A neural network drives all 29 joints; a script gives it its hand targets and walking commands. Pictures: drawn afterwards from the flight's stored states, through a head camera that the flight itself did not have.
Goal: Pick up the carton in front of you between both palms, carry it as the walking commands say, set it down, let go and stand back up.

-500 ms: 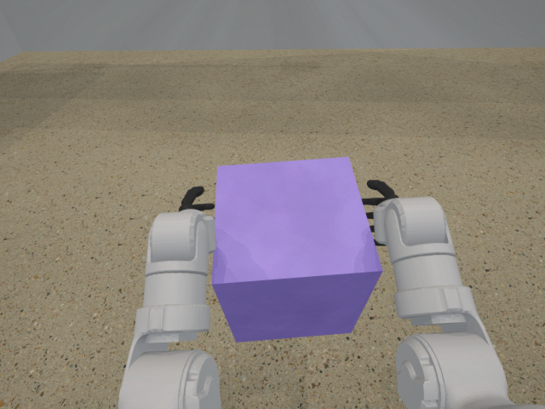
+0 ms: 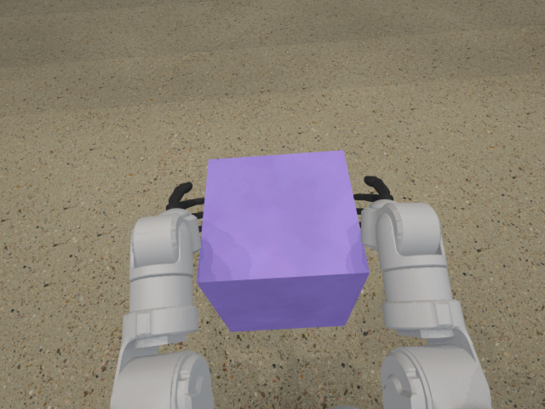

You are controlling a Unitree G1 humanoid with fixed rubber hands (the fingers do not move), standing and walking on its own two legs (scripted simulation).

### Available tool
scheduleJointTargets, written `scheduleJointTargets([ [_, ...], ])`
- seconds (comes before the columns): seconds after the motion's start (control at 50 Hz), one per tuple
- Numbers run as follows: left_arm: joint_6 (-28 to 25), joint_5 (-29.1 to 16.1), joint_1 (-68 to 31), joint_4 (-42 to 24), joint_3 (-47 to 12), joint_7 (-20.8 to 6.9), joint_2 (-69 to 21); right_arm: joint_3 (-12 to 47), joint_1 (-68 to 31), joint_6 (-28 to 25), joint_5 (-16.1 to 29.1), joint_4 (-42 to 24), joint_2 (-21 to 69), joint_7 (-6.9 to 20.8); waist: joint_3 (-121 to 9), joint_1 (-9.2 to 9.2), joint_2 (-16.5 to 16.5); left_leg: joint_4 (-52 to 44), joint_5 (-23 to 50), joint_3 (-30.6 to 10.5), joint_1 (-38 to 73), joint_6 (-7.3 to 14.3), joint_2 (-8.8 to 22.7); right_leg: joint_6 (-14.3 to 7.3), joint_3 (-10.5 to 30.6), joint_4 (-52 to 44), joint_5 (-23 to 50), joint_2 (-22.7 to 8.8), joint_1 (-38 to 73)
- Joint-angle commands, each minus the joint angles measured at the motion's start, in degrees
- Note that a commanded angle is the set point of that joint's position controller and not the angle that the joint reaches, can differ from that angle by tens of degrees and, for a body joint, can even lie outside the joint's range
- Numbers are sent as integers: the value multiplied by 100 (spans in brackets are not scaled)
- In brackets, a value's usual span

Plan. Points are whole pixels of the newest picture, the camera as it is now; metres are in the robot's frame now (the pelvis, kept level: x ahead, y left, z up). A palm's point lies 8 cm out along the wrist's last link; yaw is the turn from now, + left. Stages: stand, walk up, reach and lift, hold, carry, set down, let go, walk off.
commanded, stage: carry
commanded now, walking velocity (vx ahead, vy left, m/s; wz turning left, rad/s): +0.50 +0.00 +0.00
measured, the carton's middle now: (282, 249) +0.39 -0.02 -0.03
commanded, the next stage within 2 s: none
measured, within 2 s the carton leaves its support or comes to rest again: neither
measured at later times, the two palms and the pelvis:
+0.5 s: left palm (159, 104) +0.62 +0.16 +0.11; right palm (314, 83) +0.66 -0.12 +0.10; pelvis +0.35 -0.02 +0.01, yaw +5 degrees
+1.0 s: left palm (181, 24) +0.95 +0.15 +0.09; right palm (298, 11) +0.97 -0.14 +0.09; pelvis +0.66 -0.02 +0.00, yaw +5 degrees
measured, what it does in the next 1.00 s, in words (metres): walks ahead: right foot, then left foot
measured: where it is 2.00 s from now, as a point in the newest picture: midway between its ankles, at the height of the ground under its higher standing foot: (261, 217)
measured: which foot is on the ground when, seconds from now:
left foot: down 0.00-0.26, up 0.28-0.50, down 0.52-0.90, up 0.92-1.00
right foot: up 0.00-0.20, down 0.22-0.56, up 0.58-0.86, down 0.88-1.00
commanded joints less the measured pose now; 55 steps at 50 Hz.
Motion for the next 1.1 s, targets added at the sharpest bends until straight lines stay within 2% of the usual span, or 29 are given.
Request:
scheduleJointTargets([
  [0.0,4,-2388,-3605,-1166,-3610,-1611,-6549,3268,-4086,-282,2805,-884,6680,2966,-3505,116,720,-789,2475,-1624,3150,564,1741,79,-399,-2690,622,-236,-164],
  [0.06,45,-2210,-3002,-1146,-3775,-1668,-6556,3230,-3274,-208,2524,-662,6688,3027,-3372,302,914,-548,2825,-947,2953,130,1509,67,-845,-3929,1712,-115,558],
  [0.12,68,-2225,-2392,-1273,-4006,-1795,-6742,3272,-2441,-167,2215,-752,6607,3085,-3439,381,598,385,3009,-334,2283,-263,1070,-140,-1017,-4828,2779,-237,2219],
  [0.14,95,-2224,-2144,-1326,-4066,-1835,-6829,3304,-2273,-143,2128,-855,6535,3095,-3450,468,458,865,2701,-299,1661,-398,1017,-359,-642,-4795,2702,-518,2930],
  [0.16,136,-2216,-1836,-1314,-4083,-1874,-6830,3361,-2159,-105,2046,-985,6425,3100,-3524,559,-96,1627,1877,-268,702,-565,800,-696,204,-4622,3251,-1120,3782],
  [0.18,185,-2191,-1594,-1307,-4114,-1912,-6776,3451,-2005,-67,1982,-1094,6390,3105,-3717,611,-1057,2647,-383,-382,-597,-661,325,-1198,1535,-4473,4238,-1979,4766],
  [0.2,239,-2169,-1373,-1315,-4118,-1947,-6737,3548,-1847,-42,1950,-1199,6328,3100,-3636,660,-1578,3398,-2359,-606,-1778,-651,79,-1593,2169,-4578,4808,-2394,5473],
  [0.22,301,-2119,-1123,-1213,-4139,-1981,-6767,3606,-1641,-28,1916,-1176,6295,3108,-3436,671,-1288,3744,-2547,-838,-2297,-600,242,-1687,2269,-4598,4875,-2513,5525],
  [0.26,306,-2153,-745,-1394,-4342,-2084,-6916,3691,-1382,-87,1888,-1512,6417,3131,-2999,648,-395,2785,-2051,-928,-2243,-642,582,-1270,1677,-4755,4209,-2309,4921],
  [0.3,305,-2350,-926,-2087,-4551,-2184,-6995,3790,-968,-198,1824,-1726,6569,3109,-2766,640,-530,1495,-1812,-658,-1461,-792,486,-926,888,-5101,3508,-1992,4091],
  [0.38,390,-2803,-818,-2148,-4776,-2314,-6918,4088,-908,-262,1836,-2285,6262,2978,-2366,581,-1071,297,-581,-39,17,-644,212,-476,-42,-5157,2458,-1610,2796],
  [0.44,490,-2746,-453,-1941,-4665,-2383,-6593,4133,-695,-211,1940,-2188,6261,2928,-2454,465,-796,-265,209,152,1820,-590,259,-115,-783,-4163,1708,-1267,1721],
  [0.46,537,-2699,-445,-1852,-4615,-2388,-6501,4140,-706,-186,1928,-2128,6162,2930,-2536,382,-295,-390,-232,-445,2509,-391,751,58,-1128,-3361,1687,-990,1146],
  [0.48,589,-2665,-528,-1793,-4594,-2386,-6448,4108,-691,-155,1921,-2014,6012,2940,-2626,289,769,-808,-694,-2097,3129,32,1633,294,-1238,-2269,994,-471,204],
  [0.5,632,-2634,-502,-1690,-4594,-2381,-6426,4131,-706,-126,1945,-1930,6013,2967,-2525,275,1313,-1120,-619,-3462,3532,527,2361,306,-814,-1402,-612,-188,-812],
  [0.54,651,-2643,-718,-1502,-4625,-2377,-6542,4121,-849,-97,1995,-1908,6042,3017,-2300,255,888,-1031,449,-3655,3295,842,2710,111,-220,-478,-998,-463,-1454],
  [0.58,572,-2633,-771,-1426,-4605,-2356,-6644,4169,-931,-125,2111,-1895,6324,3074,-2132,305,245,-1207,838,-2786,2889,517,2369,69,-239,-796,-455,-678,-1374],
  [0.64,346,-2594,-855,-1826,-4669,-2233,-6809,4293,-1323,-184,2461,-2161,6517,3191,-2347,329,445,-1397,648,-1789,2528,168,2083,162,-517,-2176,109,-582,-652],
  [0.72,220,-2396,-644,-2005,-4562,-2036,-6704,4276,-1371,-176,2627,-2276,6373,3262,-2285,326,862,-1251,563,-900,2219,4,1729,100,-1060,-3738,1236,-300,328],
  [0.78,232,-2393,-467,-2025,-4571,-1971,-6625,4207,-1147,-89,2519,-2209,6153,3242,-2597,457,438,-45,1403,-159,1650,-353,1349,-17,-1387,-4534,1891,-169,2089],
  [0.8,256,-2378,-417,-2009,-4595,-1971,-6614,4184,-1028,-48,2456,-2122,6059,3231,-2841,542,202,746,1438,80,940,-548,1215,-194,-980,-4519,1732,-479,3153],
  [0.82,277,-2329,-271,-1936,-4543,-1977,-6512,4143,-1028,8,2413,-2077,5993,3223,-2982,685,-597,1887,762,142,-84,-711,854,-577,318,-4700,1363,-1296,3969],
  [0.84,297,-2322,-247,-1887,-4535,-2002,-6454,4097,-944,56,2310,-2020,5999,3212,-2935,676,-1678,2976,-1705,-110,-1415,-770,230,-1135,2053,-5111,1866,-2215,4588],
  [0.86,322,-2349,-302,-1892,-4551,-2028,-6485,4102,-851,79,2252,-1862,5986,3204,-2910,651,-1422,3717,-2388,-684,-1934,-640,424,-1370,2242,-5034,2575,-2489,4790],
  [0.88,340,-2346,-306,-1778,-4594,-2051,-6532,4096,-821,79,2238,-1737,6028,3209,-2848,654,-945,4027,-2341,-814,-2207,-611,582,-1426,2187,-4963,3282,-2524,4762],
  [0.92,301,-2478,-625,-1970,-4724,-2123,-6708,4081,-919,18,2200,-1822,6178,3199,-2699,622,-246,3520,-1750,-893,-2082,-622,811,-1138,1443,-5118,3157,-2386,4297],
  [0.98,282,-2720,-841,-2278,-4841,-2215,-6907,4176,-933,-151,2138,-2121,6374,3123,-2537,602,-594,2237,-1248,-615,-1498,-736,761,-879,654,-5500,2775,-2102,3641],
  [1.04,309,-2867,-744,-2291,-4823,-2273,-6854,4204,-914,-262,2052,-2412,6301,2982,-2377,562,-893,1043,-416,-161,-690,-701,486,-545,-440,-5097,4169,-1607,3282],
  [1.08,357,-2889,-577,-2340,-4768,-2294,-6700,4235,-790,-275,2036,-2544,6251,2906,-2353,569,-1149,520,43,140,-191,-696,281,-365,-806,-4787,4761,-1507,3205],
])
